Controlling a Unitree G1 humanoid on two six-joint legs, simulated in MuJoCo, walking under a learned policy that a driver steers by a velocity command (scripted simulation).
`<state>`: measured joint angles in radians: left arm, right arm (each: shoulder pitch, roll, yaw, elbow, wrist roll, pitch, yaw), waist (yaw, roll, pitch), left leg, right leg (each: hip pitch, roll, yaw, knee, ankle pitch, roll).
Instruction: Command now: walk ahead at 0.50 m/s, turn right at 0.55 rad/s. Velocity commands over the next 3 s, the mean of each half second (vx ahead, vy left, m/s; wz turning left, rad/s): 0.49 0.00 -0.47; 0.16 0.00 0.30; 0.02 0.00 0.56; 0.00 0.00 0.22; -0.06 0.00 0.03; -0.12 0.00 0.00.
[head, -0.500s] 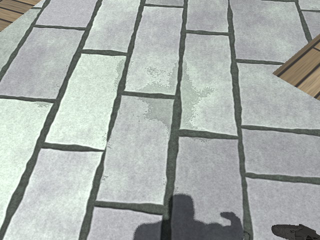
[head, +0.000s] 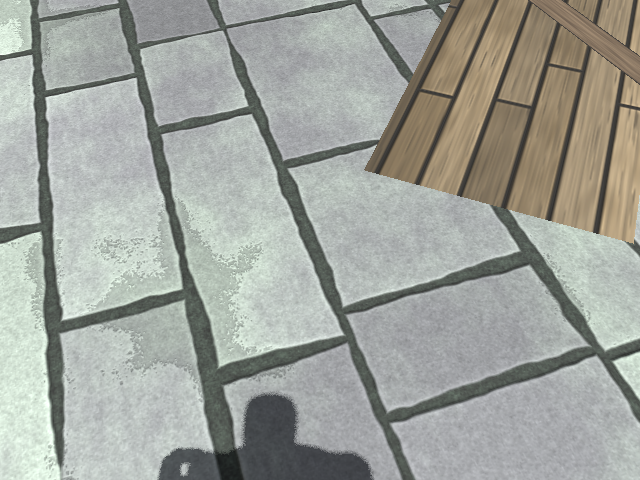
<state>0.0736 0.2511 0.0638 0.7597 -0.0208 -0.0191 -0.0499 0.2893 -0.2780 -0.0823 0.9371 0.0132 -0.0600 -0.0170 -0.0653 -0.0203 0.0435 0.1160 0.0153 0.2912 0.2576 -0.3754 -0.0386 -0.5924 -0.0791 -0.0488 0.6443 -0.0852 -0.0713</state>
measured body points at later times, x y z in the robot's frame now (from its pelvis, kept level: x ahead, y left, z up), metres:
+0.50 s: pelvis +0.29 -0.03 +0.01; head +0.32 -0.05 +0.46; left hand +0.39 +0.25 -0.10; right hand +0.45 -0.31 -0.08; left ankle +0.49 +0.06 -0.70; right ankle +0.15 -0.10 -0.73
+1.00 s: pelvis +0.44 -0.05 +0.01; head +0.48 -0.06 +0.46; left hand +0.63 +0.21 -0.08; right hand +0.54 -0.35 -0.10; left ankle +0.49 +0.05 -0.73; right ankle +0.49 -0.19 -0.72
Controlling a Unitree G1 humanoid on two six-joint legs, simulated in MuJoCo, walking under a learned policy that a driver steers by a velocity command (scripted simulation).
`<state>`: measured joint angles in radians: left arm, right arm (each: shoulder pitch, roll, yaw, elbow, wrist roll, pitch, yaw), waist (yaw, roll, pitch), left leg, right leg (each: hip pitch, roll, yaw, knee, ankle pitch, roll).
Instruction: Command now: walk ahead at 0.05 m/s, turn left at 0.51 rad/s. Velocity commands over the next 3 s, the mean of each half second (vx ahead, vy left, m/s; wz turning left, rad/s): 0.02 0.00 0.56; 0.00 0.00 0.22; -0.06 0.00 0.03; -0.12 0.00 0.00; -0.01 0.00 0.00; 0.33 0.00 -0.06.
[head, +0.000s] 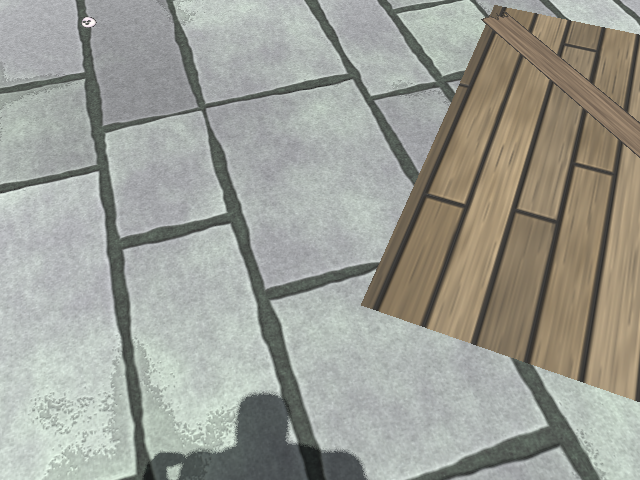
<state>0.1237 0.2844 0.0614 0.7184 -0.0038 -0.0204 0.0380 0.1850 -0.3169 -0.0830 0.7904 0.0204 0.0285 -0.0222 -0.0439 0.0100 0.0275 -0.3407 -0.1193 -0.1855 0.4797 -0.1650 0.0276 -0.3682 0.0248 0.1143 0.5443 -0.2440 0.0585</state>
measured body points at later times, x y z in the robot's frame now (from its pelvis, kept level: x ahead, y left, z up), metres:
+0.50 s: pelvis +0.01 +0.02 -0.01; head +0.05 +0.05 +0.44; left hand +0.05 +0.34 -0.12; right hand +0.25 -0.20 -0.09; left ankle -0.01 +0.12 -0.74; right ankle +0.03 -0.13 -0.70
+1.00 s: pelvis +0.03 +0.02 +0.00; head +0.05 +0.01 +0.45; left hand +0.05 +0.31 -0.10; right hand +0.25 -0.16 -0.12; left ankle -0.01 +0.12 -0.74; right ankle +0.08 -0.10 -0.74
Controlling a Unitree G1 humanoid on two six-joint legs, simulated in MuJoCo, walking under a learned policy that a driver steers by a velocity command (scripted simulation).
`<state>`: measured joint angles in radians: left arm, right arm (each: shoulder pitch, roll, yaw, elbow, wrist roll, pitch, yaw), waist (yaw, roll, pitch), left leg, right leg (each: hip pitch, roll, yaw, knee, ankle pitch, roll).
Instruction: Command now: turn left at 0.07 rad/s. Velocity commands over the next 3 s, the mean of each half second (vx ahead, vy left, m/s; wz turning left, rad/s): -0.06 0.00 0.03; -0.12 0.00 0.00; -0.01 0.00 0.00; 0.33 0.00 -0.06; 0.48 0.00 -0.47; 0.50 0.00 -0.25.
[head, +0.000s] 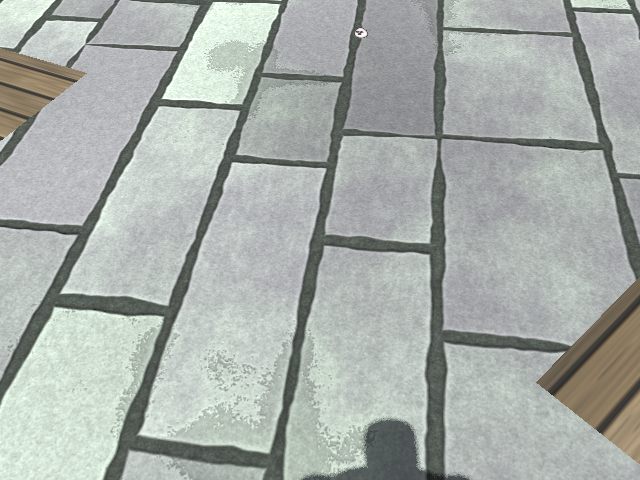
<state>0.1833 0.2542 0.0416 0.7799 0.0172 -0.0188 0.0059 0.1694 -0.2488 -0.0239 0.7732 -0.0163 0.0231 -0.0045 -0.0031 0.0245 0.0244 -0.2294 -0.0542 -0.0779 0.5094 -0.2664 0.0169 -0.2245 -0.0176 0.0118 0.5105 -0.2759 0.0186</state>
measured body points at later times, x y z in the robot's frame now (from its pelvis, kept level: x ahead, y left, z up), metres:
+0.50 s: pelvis -0.02 -0.01 -0.01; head +0.01 +0.00 +0.44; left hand +0.10 +0.28 -0.12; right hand +0.08 -0.30 -0.13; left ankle -0.02 +0.11 -0.72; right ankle +0.00 -0.13 -0.74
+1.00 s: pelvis -0.10 +0.04 +0.00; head -0.09 +0.06 +0.45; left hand -0.05 +0.33 -0.14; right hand +0.02 -0.20 -0.12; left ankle -0.06 +0.12 -0.74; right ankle -0.17 -0.11 -0.72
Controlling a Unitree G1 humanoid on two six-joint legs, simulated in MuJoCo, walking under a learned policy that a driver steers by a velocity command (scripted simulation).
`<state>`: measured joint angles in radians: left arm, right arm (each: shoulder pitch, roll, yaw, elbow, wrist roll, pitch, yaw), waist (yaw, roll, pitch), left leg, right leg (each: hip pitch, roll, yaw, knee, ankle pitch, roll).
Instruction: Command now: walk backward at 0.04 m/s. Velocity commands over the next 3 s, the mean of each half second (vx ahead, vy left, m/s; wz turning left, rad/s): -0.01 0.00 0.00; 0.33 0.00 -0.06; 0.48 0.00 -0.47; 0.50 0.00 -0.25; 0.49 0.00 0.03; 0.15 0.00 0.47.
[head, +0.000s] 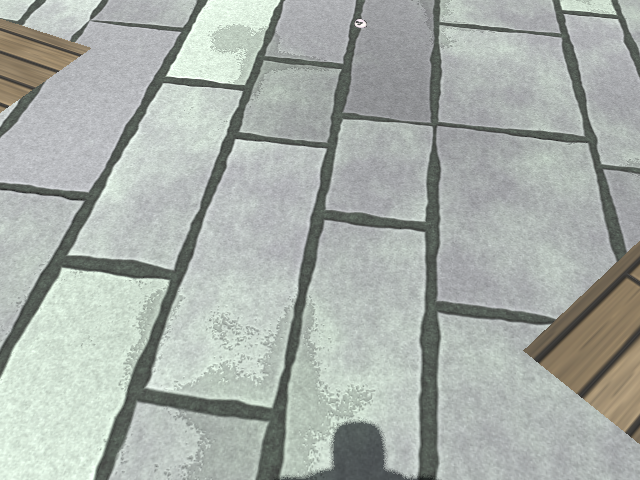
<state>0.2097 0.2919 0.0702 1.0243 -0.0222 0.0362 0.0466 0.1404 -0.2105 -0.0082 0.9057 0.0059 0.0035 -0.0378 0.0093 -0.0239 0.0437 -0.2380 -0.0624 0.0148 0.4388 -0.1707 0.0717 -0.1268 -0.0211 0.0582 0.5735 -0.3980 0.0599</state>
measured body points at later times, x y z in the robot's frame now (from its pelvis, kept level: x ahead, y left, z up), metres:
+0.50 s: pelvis -0.01 -0.03 +0.00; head +0.00 -0.03 +0.45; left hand +0.01 +0.22 -0.15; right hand +0.06 -0.29 -0.14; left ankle +0.04 +0.08 -0.74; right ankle -0.06 -0.14 -0.74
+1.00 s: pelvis +0.16 +0.03 +0.01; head +0.17 +0.04 +0.46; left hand +0.30 +0.29 -0.12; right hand +0.13 -0.22 -0.14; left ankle +0.09 +0.11 -0.74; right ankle +0.26 -0.14 -0.67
